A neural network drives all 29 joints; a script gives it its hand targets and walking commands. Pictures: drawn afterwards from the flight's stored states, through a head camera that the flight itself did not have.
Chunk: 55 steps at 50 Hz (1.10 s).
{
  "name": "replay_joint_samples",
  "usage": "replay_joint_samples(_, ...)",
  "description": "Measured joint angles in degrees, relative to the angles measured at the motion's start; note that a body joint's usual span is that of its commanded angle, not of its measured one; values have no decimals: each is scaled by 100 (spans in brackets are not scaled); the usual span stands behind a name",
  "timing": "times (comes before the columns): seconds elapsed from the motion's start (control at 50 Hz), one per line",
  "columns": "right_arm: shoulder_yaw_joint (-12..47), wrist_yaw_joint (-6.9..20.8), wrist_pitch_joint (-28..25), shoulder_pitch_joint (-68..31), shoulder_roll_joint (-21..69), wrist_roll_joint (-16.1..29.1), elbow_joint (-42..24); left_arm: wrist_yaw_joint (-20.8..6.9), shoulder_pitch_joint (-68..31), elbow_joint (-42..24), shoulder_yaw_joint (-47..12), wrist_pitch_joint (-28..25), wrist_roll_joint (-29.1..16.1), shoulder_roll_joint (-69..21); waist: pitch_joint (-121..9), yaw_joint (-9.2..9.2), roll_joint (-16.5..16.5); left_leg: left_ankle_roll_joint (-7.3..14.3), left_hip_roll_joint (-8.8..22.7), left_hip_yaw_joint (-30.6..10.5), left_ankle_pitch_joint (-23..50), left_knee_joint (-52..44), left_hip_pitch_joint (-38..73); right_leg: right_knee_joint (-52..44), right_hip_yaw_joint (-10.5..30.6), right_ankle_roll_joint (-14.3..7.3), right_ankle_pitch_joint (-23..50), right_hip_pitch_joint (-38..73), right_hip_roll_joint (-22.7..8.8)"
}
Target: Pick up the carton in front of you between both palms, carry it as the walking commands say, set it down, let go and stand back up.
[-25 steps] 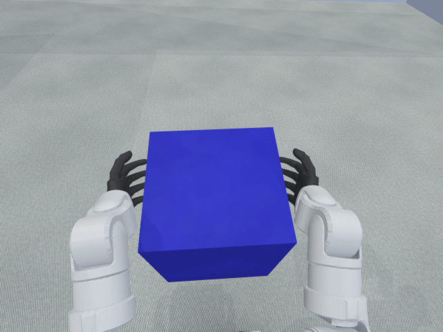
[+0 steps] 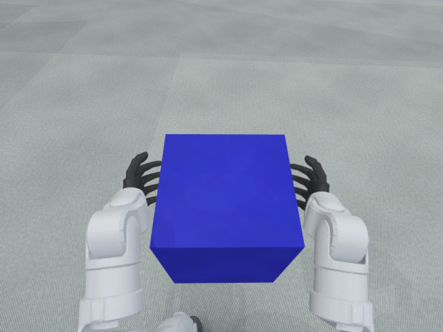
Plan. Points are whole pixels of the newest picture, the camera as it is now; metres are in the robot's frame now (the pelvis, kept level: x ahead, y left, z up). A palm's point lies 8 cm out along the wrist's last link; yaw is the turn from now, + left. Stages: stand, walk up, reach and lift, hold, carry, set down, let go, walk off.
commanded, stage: carry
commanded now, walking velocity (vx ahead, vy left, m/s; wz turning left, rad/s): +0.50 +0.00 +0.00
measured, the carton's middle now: (224, 215) +0.33 +0.01 +0.03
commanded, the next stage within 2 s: none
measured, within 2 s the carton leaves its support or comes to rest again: neither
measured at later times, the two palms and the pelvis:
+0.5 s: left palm (166, 95) +0.59 +0.16 +0.11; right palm (294, 97) +0.60 -0.14 +0.12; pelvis +0.32 +0.01 +0.02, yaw -1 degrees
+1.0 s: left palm (184, 43) +0.87 +0.15 +0.11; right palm (282, 46) +0.88 -0.15 +0.11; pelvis +0.65 +0.00 +0.01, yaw +1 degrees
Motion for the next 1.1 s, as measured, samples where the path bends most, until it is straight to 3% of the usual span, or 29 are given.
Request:
replay_joint_samples(0.06, -32, -20, -42, -244, -9, 14, 296, 31, -144, 110, 63, 43, 2, 87, -42, -152, -79, 107, -248, 284, -24, -699, 688, 738, -49, 121, -511, 181, -113)
replay_joint_samples(0.08, -39, -21, -83, -327, 19, 14, 428, 18, -202, 185, 91, 41, -5, 154, -26, -272, -188, 199, -328, 347, -193, -499, 706, 1529, -73, 169, -363, -73, -257)
replay_joint_samples(0.14, -14, -36, -49, -438, 66, 71, 660, 2, -245, 377, 197, 35, 31, 240, 104, -561, -176, 349, -382, 347, -679, -199, 854, 4250, 362, 237, -145, -1340, -129)
replay_joint_samples(0.18, -22, -47, -30, -312, 69, 108, 652, -25, -180, 370, 275, 64, 90, 113, 178, -647, -101, 322, -389, 302, -734, -448, 1150, 4840, 380, 230, 101, -2041, -165)
replay_joint_samples(0.26, -45, -5, -88, 17, 97, 227, 378, -135, 91, 29, 332, 40, 247, -193, 287, -663, -6, 301, -373, 239, -795, -1119, 1814, 4010, 281, 344, 434, -2934, -460)
replay_joint_samples(0.36, 125, 66, -103, 454, 192, 229, -238, -176, 645, -678, 37, 23, 258, -207, 218, -549, 26, 196, -318, 143, -941, -1842, 2625, 2434, 109, 504, 1062, -3371, -693)
replay_joint_samples(0.46, 513, 110, 158, 939, 79, 232, -965, -99, 1211, -1466, -327, 268, 117, -97, -17, -380, 0, 17, -275, 43, -1314, -2286, 3448, 1356, -117, 514, 1803, -3309, -716)
replay_joint_samples(0.54, 755, 132, 465, 1374, 35, 194, -1495, -53, 1654, -1986, -536, 560, 56, -59, -209, -347, 29, -172, -192, -24, -1900, -2215, 4054, 559, -451, 403, 2131, -2885, -552)
replay_joint_samples(0.58, 811, 134, 611, 1612, 23, 171, -1743, -50, 1802, -2128, -645, 699, 44, -57, -264, -368, 66, -282, -78, -7, -2418, -1500, 4097, 211, -674, 239, 2246, -2469, -425)
replay_joint_samples(0.62, 746, 136, 746, 1779, 19, 165, -1821, -47, 1876, -2015, -783, 757, 69, -58, -289, -312, 228, -349, 129, -119, -2348, 378, 3405, 630, -807, -24, 1917, -2418, -347)
replay_joint_samples(0.66, 738, 137, 871, 1898, 23, 146, -1831, -45, 1948, -1951, -835, 865, 83, -59, -249, -278, 174, -336, 19, -356, -2367, 2285, 2453, 672, -826, -82, 1573, -2209, -378)
replay_joint_samples(0.7, 810, 138, 939, 1981, 27, 129, -1818, -48, 2108, -2011, -830, 926, 89, -66, -215, -253, 109, -295, 33, -342, -2112, 2992, 1718, 405, -800, 4, 1505, -1869, -387)
replay_joint_samples(0.76, 925, 198, 933, 2068, 34, 113, -1807, -69, 2311, -2134, -804, 928, 108, -77, -235, -214, 48, -333, 220, -233, -1661, 2453, 1023, -73, -729, 26, 1452, -1339, -374)
replay_joint_samples(0.86, 1018, 227, 863, 2210, 47, 30, -1920, -107, 2420, -2225, -813, 866, 108, -84, -381, -206, 6, -477, 465, -79, -833, 676, 516, -746, -653, 139, 1275, -476, -371)
replay_joint_samples(1.0, 1007, 201, 922, 2304, 55, 53, -2272, -111, 2385, -2462, -886, 949, 85, -78, -444, -252, -21, -379, 376, 293, -106, -593, 608, -938, -570, 479, 520, 592, -458)
replay_joint_samples(1.06, 995, 176, 962, 2176, 41, 105, -2250, -97, 2295, -2527, -847, 1026, 95, -68, -384, -267, -154, -185, 181, 558, -93, -882, 1030, -204, -490, 668, -200, 762, -682)
replay_joint_samples(1.1, 1023, 161, 903, 2016, 32, 115, -1960, -86, 2192, -2401, -715, 1055, 89, -56, -312, -376, -342, 28, 69, 673, -274, -410, 1010, 1525, -304, 613, -231, 124, -962)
